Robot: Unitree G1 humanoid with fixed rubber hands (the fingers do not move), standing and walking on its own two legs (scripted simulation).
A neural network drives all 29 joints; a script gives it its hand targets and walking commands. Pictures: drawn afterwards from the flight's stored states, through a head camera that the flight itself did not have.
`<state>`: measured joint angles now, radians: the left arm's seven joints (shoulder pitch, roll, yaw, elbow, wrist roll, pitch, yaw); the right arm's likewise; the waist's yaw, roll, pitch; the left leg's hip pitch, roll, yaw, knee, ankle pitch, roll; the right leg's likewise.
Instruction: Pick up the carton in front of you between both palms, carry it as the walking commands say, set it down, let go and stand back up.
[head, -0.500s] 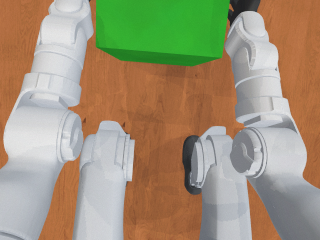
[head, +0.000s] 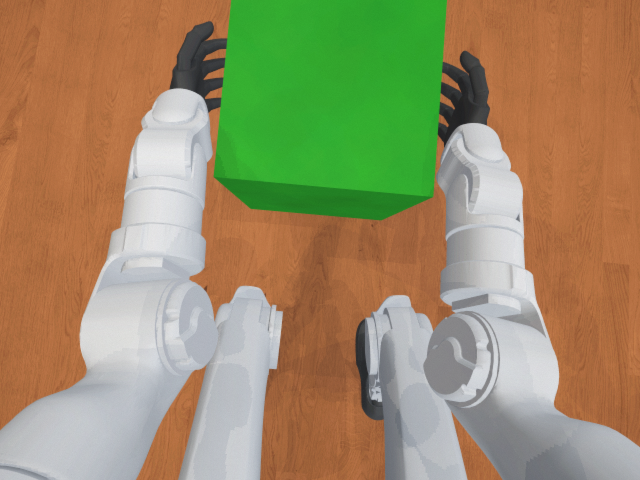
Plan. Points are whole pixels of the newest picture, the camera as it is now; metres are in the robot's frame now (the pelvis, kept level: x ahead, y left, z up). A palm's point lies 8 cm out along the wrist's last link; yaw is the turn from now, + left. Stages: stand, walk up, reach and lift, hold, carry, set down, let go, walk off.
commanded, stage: reach and lift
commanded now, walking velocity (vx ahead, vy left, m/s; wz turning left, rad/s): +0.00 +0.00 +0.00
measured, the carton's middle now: (325, 127) +0.52 +0.02 -0.13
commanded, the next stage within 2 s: none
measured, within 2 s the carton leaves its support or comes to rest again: neither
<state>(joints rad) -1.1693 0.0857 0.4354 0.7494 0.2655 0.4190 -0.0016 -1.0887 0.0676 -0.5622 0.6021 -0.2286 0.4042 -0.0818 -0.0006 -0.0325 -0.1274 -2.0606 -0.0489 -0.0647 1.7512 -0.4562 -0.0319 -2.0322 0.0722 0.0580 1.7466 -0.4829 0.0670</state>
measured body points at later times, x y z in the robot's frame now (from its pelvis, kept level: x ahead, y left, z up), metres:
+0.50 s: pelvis +0.05 +0.00 +0.13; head +0.21 +0.02 +0.55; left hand +0.47 +0.17 +0.09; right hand +0.48 -0.13 +0.10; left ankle +0.12 +0.13 -0.45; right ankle +0.11 -0.13 -0.45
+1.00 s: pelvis +0.09 -0.01 +0.26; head +0.13 +0.00 +0.70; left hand +0.42 +0.16 +0.24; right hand +0.43 -0.14 +0.25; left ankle +0.12 +0.13 -0.45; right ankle +0.11 -0.13 -0.45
